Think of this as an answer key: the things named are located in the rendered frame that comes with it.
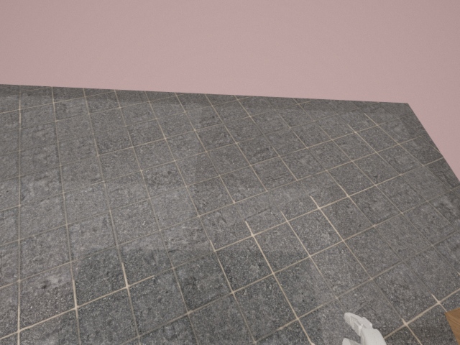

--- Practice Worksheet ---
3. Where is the robot right hand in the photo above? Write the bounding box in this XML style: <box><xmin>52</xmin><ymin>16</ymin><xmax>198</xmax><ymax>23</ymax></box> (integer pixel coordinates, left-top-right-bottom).
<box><xmin>342</xmin><ymin>313</ymin><xmax>387</xmax><ymax>345</ymax></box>

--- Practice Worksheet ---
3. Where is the cabinet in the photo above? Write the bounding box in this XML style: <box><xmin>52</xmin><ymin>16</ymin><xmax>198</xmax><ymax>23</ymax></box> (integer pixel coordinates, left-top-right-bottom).
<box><xmin>445</xmin><ymin>308</ymin><xmax>460</xmax><ymax>345</ymax></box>

